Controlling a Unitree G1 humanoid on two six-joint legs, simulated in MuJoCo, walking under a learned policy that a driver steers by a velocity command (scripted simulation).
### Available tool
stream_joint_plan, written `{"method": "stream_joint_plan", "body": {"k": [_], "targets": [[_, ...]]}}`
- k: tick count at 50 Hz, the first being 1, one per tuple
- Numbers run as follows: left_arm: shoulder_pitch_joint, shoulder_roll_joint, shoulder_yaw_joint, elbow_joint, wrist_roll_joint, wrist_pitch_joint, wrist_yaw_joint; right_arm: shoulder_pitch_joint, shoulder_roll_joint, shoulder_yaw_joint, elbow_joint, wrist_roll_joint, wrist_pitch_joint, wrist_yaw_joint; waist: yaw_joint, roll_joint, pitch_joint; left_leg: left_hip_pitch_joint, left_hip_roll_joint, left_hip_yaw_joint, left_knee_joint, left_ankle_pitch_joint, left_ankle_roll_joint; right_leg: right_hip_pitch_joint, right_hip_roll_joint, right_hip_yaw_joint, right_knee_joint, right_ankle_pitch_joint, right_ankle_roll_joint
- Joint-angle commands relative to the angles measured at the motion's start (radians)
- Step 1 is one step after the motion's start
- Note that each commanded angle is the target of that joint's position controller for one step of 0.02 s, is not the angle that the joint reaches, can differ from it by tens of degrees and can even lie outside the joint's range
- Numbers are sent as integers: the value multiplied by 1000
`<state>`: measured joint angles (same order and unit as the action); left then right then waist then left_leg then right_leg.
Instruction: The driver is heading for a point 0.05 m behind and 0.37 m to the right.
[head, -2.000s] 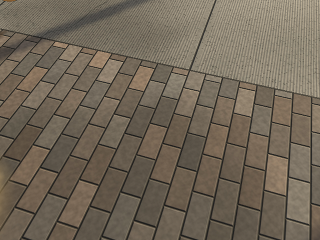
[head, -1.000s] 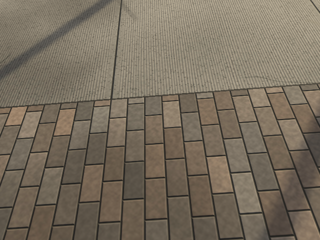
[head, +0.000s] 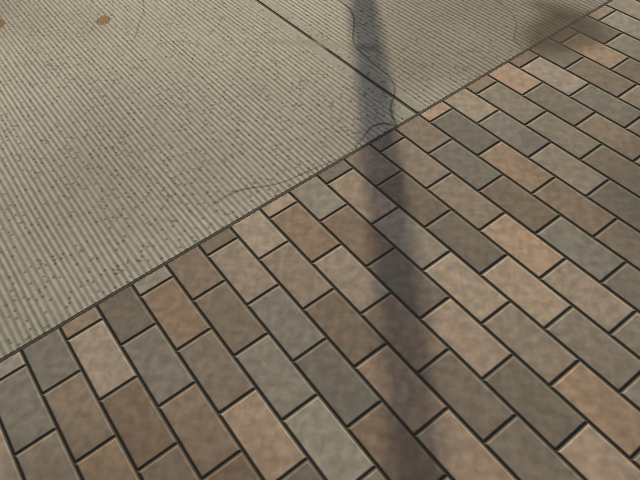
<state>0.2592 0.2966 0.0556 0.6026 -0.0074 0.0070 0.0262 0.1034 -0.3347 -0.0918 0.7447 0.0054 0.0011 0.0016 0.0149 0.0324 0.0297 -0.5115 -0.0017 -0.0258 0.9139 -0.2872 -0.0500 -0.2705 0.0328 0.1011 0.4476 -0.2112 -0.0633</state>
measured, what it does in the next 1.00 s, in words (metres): walks ahead, turning right: left foot, then right foot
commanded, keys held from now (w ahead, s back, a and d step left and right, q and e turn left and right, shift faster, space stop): w+e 0.42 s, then e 0.58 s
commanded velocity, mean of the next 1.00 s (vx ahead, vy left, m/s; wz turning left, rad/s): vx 0.25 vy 0.00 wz -0.60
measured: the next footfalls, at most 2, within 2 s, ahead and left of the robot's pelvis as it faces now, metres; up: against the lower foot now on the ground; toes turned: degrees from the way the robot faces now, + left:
left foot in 0.20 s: +0.13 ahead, +0.14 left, +0.00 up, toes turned -11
right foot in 0.64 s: +0.36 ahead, -0.19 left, +0.00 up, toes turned -23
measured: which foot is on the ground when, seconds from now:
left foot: up 0.00-0.18, down 0.20-0.64, up 0.66-1.00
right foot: down 0.00-0.20, up 0.22-0.62, down 0.64-1.00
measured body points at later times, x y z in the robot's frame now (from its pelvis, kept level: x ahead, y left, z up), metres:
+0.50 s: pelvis +0.16 +0.01 -0.01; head +0.20 +0.01 +0.44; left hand +0.42 +0.20 -0.10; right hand +0.10 -0.27 -0.13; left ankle +0.09 +0.15 -0.75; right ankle +0.25 -0.18 -0.68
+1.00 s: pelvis +0.31 -0.07 -0.01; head +0.34 -0.10 +0.43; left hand +0.60 +0.09 -0.10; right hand +0.31 -0.39 -0.11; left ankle +0.47 +0.04 -0.71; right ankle +0.32 -0.17 -0.75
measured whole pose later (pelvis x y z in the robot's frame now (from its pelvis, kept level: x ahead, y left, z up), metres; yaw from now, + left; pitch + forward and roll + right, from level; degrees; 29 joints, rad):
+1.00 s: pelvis +0.31 -0.07 -0.01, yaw -35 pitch +3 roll +0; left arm 0.18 0.32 0.07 0.62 0.00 0.03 0.02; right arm 0.11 -0.31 -0.03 0.68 -0.01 0.00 -0.03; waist 0.03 0.02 0.05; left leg -0.56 0.02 -0.12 0.84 -0.30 -0.09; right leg -0.40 0.14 0.16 0.51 -0.14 -0.06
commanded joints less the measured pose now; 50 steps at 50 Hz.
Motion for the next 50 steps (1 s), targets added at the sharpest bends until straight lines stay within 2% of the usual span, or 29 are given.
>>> {"method": "stream_joint_plan", "body": {"k": [1,6,9,10,11,12,13,14,15,17,21,23,25,26,28,30,31,32,33,34,35,36,37,38,40,42,45,47,50], "targets": [[13,194,58,-53,-4,-21,9,-119,-62,-9,-97,5,-46,15,32,-192,-55,-91,-4,-31,-184,12,3,169,-213,322,-203,-246,-166],[22,199,59,-44,-13,-18,-6,-92,-65,-8,-93,20,-81,34,26,-188,-37,93,-34,-24,-342,-36,26,56,-188,391,-174,-298,-174],[-16,158,44,-51,-14,-12,-7,24,-66,-17,-59,22,-99,30,-54,-155,-46,339,-27,-9,-504,83,57,-71,-120,388,-83,-342,-124],[-29,107,30,-57,-10,-15,-5,123,-93,-28,-36,15,-103,23,-96,-114,-81,509,54,-74,-519,71,84,-190,-71,334,48,-376,-77],[-19,20,6,-73,-7,-18,-6,236,-159,-38,-21,-10,-101,12,-116,74,-139,678,265,-330,-599,-152,158,-366,44,153,370,-420,-3],[-34,80,18,-125,-29,-34,-2,269,-222,-52,-2,-28,-102,20,-94,201,-70,638,423,-673,-713,-432,282,-575,43,95,546,-417,16],[-36,142,33,-107,-31,-38,-3,206,-164,-38,-17,-9,-103,16,-76,149,12,589,422,-646,-729,-504,294,-633,-35,97,649,-336,31],[-32,159,42,-83,-24,-36,-7,169,-107,-22,-27,3,-101,7,-67,129,55,566,361,-531,-726,-430,257,-648,-49,80,687,-255,43],[-20,149,44,-64,-16,-36,-10,148,-86,-13,-36,0,-98,1,-56,106,46,554,316,-429,-726,-323,224,-633,-63,66,708,-188,48],[-56,112,37,-68,-18,-43,-24,147,-65,-3,-30,-11,-97,-8,-61,87,60,509,266,-254,-746,-61,197,-610,-96,49,711,-66,58],[-105,60,19,-88,-16,-48,-35,187,-75,-2,-3,-17,-100,-11,-76,64,40,493,232,-52,-754,253,207,-586,-107,-5,631,68,92],[-150,41,10,-103,-10,-52,-45,155,-92,-2,0,-13,-88,-16,-72,61,65,448,205,51,-736,449,193,-508,-104,-61,467,144,99],[-214,13,0,-117,-4,-57,-64,170,-116,-4,12,-3,-76,-24,-92,61,67,413,191,127,-709,564,174,-389,-84,-134,303,205,95],[-226,16,3,-121,-7,-57,-75,191,-133,-7,22,4,-71,-26,-95,68,52,432,204,137,-692,613,169,-345,-71,-155,260,214,87],[-196,51,20,-118,-11,-52,-91,187,-163,-14,24,19,-63,-32,-61,90,8,494,223,158,-608,797,150,-262,-39,-169,195,184,51],[-53,119,56,-82,-5,-47,-93,171,-181,-22,15,31,-52,-40,27,92,-80,514,229,174,-401,964,127,-81,22,-184,134,145,-7],[78,165,82,-47,-6,-43,-82,160,-161,-15,4,33,-52,-40,102,62,-147,437,201,193,-216,897,97,116,42,-169,62,237,-49],[159,216,97,-34,-8,-32,-55,202,-99,6,-18,5,-59,-32,120,-74,-221,217,138,191,75,427,46,377,-70,-13,57,494,-105],[77,322,93,-80,19,-35,-40,344,14,49,-58,-46,-71,-10,-28,-327,-383,-126,-34,95,475,-453,-11,666,-399,502,122,884,-339],[94,254,84,-109,21,-37,-46,286,-114,31,-41,-20,-78,0,76,-185,-569,-123,-23,-97,573,-397,-4,648,-425,599,23,681,-391],[28,211,69,-103,13,-40,-51,173,-144,22,-74,11,-74,0,71,-126,-415,-178,14,-90,539,-284,11,526,-359,465,-21,553,-332],[-22,178,61,-92,-8,-39,-49,146,-126,25,-78,4,-67,-13,31,-50,-274,-187,50,-73,448,-204,11,362,-292,365,-48,450,-268],[-63,157,54,-96,-15,-34,-44,138,-121,25,-73,-7,-55,-26,3,-37,-197,-155,71,-69,381,-160,5,224,-252,312,-74,409,-234],[-95,156,52,-99,-3,-30,-40,152,-129,21,-72,-8,-40,-29,-32,-62,-158,-84,78,-70,336,-133,2,101,-222,275,-102,401,-223],[-133,164,56,-95,15,-29,-34,188,-102,26,-61,-18,-24,-32,-64,-93,-147,3,59,-42,264,-109,-16,-33,-191,227,-117,461,-223],[-128,171,59,-79,13,-28,-23,173,-77,33,-68,-25,-17,-40,-61,-100,-161,14,41,-38,171,-85,-36,-61,-173,210,-107,493,-220],[-132,178,61,-69,2,-8,-5,113,-65,36,-92,-24,-4,-43,-44,-118,-178,13,25,-58,57,-18,-48,-60,-147,239,-100,293,-191],[-138,176,61,-68,1,5,2,72,-62,36,-108,-18,-1,-41,-30,-141,-159,25,12,-68,-19,16,-46,-76,-129,272,-106,114,-170],[-125,175,62,-62,3,17,0,33,-63,33,-129,-13,-11,-34,-8,-175,-139,63,-9,-75,-132,-6,-33,-62,-128,332,-82,50,-159]]}}
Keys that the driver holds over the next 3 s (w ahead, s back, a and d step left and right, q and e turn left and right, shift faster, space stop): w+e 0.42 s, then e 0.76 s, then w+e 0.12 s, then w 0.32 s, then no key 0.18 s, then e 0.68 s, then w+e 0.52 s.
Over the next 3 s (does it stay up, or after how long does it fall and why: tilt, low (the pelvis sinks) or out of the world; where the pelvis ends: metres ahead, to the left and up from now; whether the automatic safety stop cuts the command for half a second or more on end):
stays up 0.52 -0.42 0.00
